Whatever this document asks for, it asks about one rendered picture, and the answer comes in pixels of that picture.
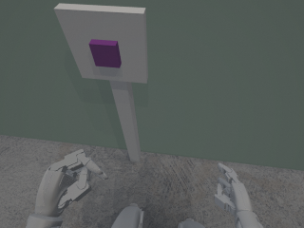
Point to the robot left hand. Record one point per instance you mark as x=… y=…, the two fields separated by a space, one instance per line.
x=60 y=177

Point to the robot right hand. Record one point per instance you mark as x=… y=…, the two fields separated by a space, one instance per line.
x=236 y=197

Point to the panel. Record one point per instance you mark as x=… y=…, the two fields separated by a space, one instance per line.
x=127 y=25

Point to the robot left forearm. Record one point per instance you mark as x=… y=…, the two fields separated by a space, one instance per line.
x=40 y=221

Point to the robot right forearm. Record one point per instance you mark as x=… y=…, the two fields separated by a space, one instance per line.
x=247 y=219

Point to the robot left thigh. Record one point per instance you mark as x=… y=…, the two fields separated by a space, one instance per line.
x=130 y=217

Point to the robot left shin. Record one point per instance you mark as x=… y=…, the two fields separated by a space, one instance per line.
x=134 y=205

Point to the button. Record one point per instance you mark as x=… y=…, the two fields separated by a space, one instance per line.
x=105 y=53

